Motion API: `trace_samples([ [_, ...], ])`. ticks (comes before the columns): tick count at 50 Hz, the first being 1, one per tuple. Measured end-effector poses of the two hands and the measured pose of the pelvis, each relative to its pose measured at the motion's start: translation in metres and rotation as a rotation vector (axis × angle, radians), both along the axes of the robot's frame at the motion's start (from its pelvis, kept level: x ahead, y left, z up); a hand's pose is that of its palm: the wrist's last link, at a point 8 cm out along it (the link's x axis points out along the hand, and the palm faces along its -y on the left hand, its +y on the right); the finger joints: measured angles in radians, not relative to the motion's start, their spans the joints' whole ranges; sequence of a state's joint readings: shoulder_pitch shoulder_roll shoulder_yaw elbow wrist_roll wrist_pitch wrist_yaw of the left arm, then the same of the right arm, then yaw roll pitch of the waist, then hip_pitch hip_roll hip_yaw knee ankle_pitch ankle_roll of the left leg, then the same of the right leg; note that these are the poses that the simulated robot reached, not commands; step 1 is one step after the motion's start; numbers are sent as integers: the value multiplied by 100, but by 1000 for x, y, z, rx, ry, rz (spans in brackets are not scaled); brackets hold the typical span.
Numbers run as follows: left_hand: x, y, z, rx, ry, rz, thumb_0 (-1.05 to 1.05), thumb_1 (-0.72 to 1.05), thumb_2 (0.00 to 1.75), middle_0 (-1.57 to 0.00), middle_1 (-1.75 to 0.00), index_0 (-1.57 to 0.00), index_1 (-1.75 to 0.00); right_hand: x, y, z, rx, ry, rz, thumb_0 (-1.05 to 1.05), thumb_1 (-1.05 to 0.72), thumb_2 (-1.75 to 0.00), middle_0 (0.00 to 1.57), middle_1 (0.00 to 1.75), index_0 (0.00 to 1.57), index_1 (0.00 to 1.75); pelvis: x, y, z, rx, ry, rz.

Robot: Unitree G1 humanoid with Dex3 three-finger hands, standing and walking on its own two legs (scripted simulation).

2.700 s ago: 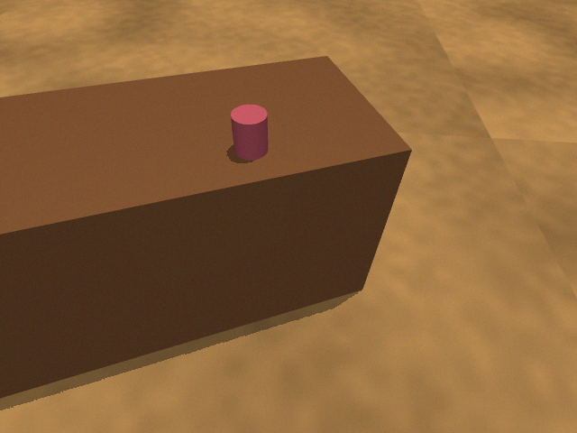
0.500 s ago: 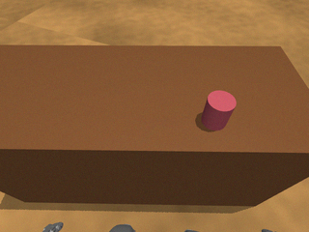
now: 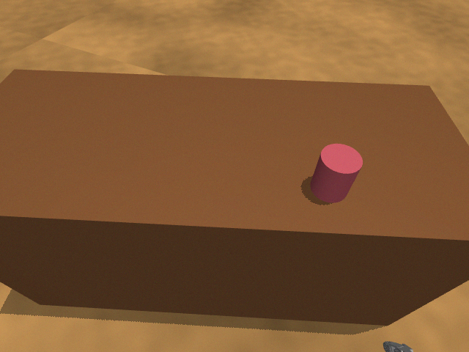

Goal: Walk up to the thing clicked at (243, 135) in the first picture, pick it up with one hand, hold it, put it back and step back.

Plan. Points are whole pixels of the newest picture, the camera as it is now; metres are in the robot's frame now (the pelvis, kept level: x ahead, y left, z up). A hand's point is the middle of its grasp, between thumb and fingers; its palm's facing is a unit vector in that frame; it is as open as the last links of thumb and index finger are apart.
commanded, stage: walk up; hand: right
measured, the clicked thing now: (334, 173) +0.48 -0.20 -0.01
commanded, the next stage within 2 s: stand in 0.90 s
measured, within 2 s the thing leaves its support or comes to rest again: neither
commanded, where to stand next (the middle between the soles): +0.06 -0.01 m, yaw -2 degrees
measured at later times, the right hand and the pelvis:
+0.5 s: hand out of the picture +0.08 -0.25 -0.13, palm faces +0.01 +0.94 -0.34, open 7.4 cm; pelvis +0.00 +0.01 +0.02, yaw +0 degrees
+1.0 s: hand out of the picture +0.09 -0.25 -0.14, palm faces +0.00 +0.95 -0.32, open 7.4 cm; pelvis +0.01 +0.00 +0.02, yaw +0 degrees
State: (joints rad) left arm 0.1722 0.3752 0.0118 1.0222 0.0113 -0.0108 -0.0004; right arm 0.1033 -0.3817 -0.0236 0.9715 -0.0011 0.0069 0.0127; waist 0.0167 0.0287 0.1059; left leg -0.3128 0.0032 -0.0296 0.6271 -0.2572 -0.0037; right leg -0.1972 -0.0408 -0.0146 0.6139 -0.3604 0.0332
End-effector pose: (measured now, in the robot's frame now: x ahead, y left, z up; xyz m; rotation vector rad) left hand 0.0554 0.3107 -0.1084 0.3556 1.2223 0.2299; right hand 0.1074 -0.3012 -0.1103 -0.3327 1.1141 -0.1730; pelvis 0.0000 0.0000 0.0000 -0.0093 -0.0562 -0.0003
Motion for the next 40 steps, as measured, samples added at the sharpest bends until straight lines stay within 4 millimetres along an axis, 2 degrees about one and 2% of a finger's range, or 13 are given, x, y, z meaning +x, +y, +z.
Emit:
trace_samples([
  [9,9,2,8,-19,-45,-7,1,90,90,-21,-30,-20,-30,-14,15,7,35,29,-7,1,-91,-90,21,30,20,30,-5,4,10,-1,-8,-4],
  [20,21,-2,6,-51,-35,-21,1,90,90,-21,-30,-20,-30,-34,11,16,8,89,-58,1,-91,-90,21,30,20,30,-1,7,18,-3,4,-8],
  [40,24,-5,11,-35,-9,-13,1,90,90,-21,-30,-20,-30,-21,10,13,28,81,-70,1,-91,-90,21,30,20,29,6,4,20,-1,9,-6],
])
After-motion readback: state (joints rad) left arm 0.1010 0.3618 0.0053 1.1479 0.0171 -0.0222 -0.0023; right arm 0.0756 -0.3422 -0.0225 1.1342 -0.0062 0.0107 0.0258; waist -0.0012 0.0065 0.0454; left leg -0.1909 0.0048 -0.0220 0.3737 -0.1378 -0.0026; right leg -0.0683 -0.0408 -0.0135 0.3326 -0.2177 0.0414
